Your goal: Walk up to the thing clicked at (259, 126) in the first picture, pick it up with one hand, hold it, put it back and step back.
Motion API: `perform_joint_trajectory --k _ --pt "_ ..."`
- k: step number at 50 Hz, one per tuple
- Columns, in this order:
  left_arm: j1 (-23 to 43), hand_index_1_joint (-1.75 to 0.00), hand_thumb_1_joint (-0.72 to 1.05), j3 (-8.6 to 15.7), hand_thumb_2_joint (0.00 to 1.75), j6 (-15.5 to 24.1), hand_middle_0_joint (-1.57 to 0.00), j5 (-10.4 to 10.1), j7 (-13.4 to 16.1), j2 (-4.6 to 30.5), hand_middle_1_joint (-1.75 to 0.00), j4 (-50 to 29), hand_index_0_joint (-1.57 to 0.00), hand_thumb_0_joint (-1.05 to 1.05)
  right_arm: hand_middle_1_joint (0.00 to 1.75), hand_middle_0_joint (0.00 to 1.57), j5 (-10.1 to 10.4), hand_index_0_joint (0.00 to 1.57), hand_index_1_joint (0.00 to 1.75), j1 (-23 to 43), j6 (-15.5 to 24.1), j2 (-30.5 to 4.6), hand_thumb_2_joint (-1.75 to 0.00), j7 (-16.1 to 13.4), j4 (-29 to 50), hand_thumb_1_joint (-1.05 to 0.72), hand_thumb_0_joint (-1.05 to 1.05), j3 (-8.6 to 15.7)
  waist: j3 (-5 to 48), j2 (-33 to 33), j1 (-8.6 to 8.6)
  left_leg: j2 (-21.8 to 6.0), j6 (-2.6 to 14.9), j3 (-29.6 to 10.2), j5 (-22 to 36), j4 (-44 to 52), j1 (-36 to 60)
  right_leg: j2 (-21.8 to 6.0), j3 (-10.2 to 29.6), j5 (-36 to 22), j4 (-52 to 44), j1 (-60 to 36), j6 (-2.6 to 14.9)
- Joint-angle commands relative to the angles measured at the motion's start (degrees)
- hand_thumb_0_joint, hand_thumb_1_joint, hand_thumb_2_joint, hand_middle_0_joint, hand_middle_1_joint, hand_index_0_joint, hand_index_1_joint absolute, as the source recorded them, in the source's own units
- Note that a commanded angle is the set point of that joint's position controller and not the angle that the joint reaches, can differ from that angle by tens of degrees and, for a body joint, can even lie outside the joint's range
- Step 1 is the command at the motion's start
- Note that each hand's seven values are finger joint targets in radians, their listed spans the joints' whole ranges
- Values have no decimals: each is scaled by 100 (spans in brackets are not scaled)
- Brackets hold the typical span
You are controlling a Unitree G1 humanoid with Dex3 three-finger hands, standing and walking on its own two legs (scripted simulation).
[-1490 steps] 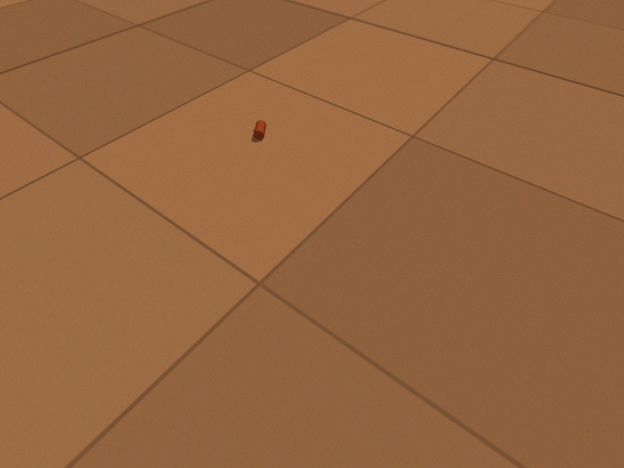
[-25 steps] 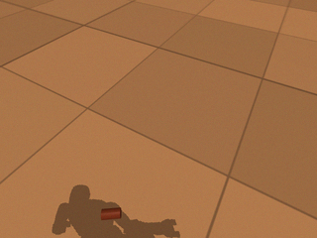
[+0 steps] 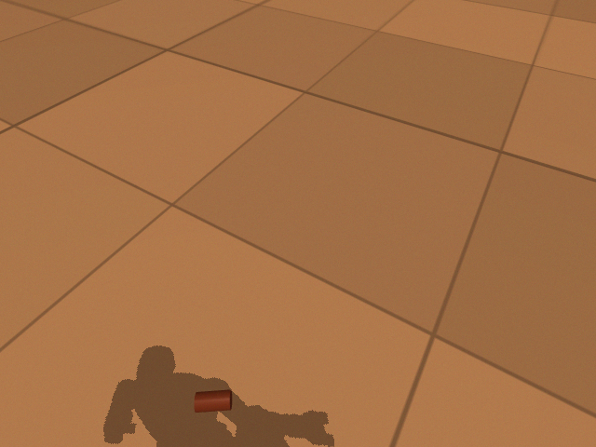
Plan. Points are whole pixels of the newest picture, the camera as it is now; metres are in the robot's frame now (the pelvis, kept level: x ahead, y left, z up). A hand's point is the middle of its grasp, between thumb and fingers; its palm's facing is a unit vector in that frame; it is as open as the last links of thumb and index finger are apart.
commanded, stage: stand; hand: left
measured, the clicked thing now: (213, 400) +0.42 +0.25 -0.75
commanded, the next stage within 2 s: rise first in 1.62 s
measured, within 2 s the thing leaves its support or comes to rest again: neither
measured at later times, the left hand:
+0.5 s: hand out of the picture +0.07 +0.26 -0.16, palm faces -0.02 -0.94 -0.34, open 7.4 cm
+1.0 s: hand out of the picture +0.08 +0.27 -0.16, palm faces -0.03 -0.94 -0.34, open 7.4 cm
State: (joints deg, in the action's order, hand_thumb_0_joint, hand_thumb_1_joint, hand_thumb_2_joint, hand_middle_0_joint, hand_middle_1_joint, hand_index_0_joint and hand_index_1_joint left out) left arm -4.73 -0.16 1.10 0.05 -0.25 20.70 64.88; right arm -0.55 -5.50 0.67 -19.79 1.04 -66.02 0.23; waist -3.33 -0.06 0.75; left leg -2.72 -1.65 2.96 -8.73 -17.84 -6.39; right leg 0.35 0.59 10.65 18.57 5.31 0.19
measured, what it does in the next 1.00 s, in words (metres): stands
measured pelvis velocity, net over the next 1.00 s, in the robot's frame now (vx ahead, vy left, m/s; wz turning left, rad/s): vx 0.01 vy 0.01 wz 0.01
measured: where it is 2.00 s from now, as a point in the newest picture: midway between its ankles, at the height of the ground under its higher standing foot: outside the picture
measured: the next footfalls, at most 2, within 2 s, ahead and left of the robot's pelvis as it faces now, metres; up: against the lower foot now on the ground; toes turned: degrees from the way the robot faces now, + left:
none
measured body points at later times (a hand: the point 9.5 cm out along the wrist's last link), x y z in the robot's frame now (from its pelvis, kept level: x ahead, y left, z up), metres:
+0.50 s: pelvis +0.00 +0.01 +0.00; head +0.00 +0.01 +0.45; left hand +0.07 +0.31 -0.13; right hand +0.08 -0.29 -0.13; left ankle +0.01 +0.14 -0.75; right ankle +0.00 -0.12 -0.75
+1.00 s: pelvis +0.01 +0.01 +0.00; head +0.02 +0.01 +0.45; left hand +0.08 +0.31 -0.13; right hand +0.08 -0.29 -0.13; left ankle +0.01 +0.14 -0.75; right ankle +0.00 -0.12 -0.75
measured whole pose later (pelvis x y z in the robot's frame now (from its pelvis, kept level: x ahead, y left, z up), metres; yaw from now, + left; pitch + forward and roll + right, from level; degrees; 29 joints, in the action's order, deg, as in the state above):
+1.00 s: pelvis +0.01 +0.01 +0.00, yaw +0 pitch -2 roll +0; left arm -6.3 -0.5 0.7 0.3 -0.1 20.5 64.6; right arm -0.5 -5.4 0.5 -19.8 0.8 -66.2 0.0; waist -2.7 0.3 0.2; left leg -1.5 -0.6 3.0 -9.2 -17.9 -6.7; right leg -0.9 0.6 11.0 18.1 5.2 -0.8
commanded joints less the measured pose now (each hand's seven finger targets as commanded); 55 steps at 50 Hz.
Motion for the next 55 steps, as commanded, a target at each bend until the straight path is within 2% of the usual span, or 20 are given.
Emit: perform_joint_trajectory --k 1,2,6,7,12,15,17,22,25,27,29,33,34,38,40,55 --pt "334 -30 90 232 90 127 -20 9 53 1234 -30 -333 -20 0 30 20 5 20 30 310 141 -1181 -90 -94 334 -90 0 229 552 -108 2 -599 171 -537 457 296 305 -750 576 -771 -338 159 97" --pt "297 -30 90 229 90 132 -20 9 47 1220 -30 -340 -20 0 30 20 1 20 30 306 144 -1207 -90 -97 330 -90 0 228 591 -101 -15 -592 191 -511 551 259 373 -765 611 -915 -345 166 101" --pt "267 -30 90 228 90 103 -20 17 48 1195 -30 -300 -20 0 30 20 7 20 30 335 140 -1245 -90 -114 330 -90 0 226 529 -138 -17 -609 208 -535 530 278 326 -748 567 -830 -325 194 90" --pt "216 -30 90 223 90 103 -20 14 47 1228 -30 -276 -20 0 30 20 3 20 30 305 142 -1179 -90 -108 310 -90 0 205 409 -30 -22 -591 179 -559 422 346 291 -717 546 -647 -360 299 76" --pt "191 -30 90 218 90 106 -20 30 52 1204 -30 -282 -20 0 30 20 5 20 30 338 121 -1246 -90 -113 338 -90 0 220 508 -18 -17 -593 227 -541 482 248 327 -757 554 -759 -371 251 66" --pt "160 -30 90 209 90 99 -20 34 61 1221 -30 -262 -20 0 30 20 3 20 30 315 101 -1208 -90 -107 331 -90 0 210 320 72 -11 -559 222 -573 211 308 154 -746 543 -433 -445 316 62" --pt "110 -30 90 195 90 101 -20 41 57 1175 -30 -280 -20 0 30 20 3 20 30 348 112 -1269 -90 -103 348 -90 0 226 482 -55 -34 -582 238 -558 407 244 314 -760 539 -623 -409 296 63" --pt "110 -30 90 196 90 100 -20 29 54 1188 -30 -309 -20 0 30 20 -10 20 30 312 113 -1252 -90 -101 330 -90 0 225 403 -65 -37 -556 223 -572 257 300 194 -767 566 -462 -453 301 64" --pt "149 -30 90 217 90 92 -20 37 54 1251 -30 -318 -20 0 30 20 -7 20 30 318 127 -1210 -90 -100 351 -90 0 209 543 -64 -25 -578 233 -575 497 278 231 -785 539 -709 -351 138 89" --pt "91 -30 90 209 90 92 -20 31 59 1222 -30 -305 -20 0 30 20 -4 20 30 308 124 -1202 -90 -102 331 -90 0 205 376 -13 -53 -561 230 -606 346 334 111 -773 504 -559 -408 189 67" --pt "61 -30 90 198 90 91 -20 38 52 1176 -30 -313 -20 0 30 20 1 20 30 339 129 -1260 -90 -107 339 -90 0 223 468 -34 -73 -589 243 -611 463 293 236 -761 490 -582 -387 215 58" --pt "85 -30 90 209 90 73 -20 33 58 1196 -30 -327 -20 0 30 20 -10 20 30 270 119 -1239 -90 -113 324 -90 0 221 362 -47 -35 -546 225 -591 179 358 189 -764 513 -379 -409 327 74" --pt "106 -30 90 196 90 79 -20 52 61 1207 -30 -342 -20 0 30 20 -11 20 30 343 122 -1245 -90 -106 341 -90 0 228 461 -35 -53 -576 231 -601 476 295 261 -770 493 -589 -359 246 81" --pt "38 -30 90 193 90 86 -20 42 60 1193 -30 -334 -20 0 30 20 1 20 30 271 115 -1229 -90 -105 326 -90 0 223 443 25 -46 -555 228 -587 434 295 207 -761 482 -566 -388 246 61" --pt "47 -30 90 190 90 87 -20 42 60 1201 -30 -359 -20 0 30 20 -7 20 30 270 118 -1250 -90 -110 332 -90 0 228 548 -14 -48 -571 231 -557 639 237 333 -786 508 -748 -341 241 82" --pt "39 -30 90 184 90 85 -20 35 76 1209 -30 -352 -20 0 30 20 6 20 30 226 101 -1228 -90 -115 333 -90 0 210 445 33 -28 -560 222 -571 679 234 256 -789 486 -839 -362 176 69"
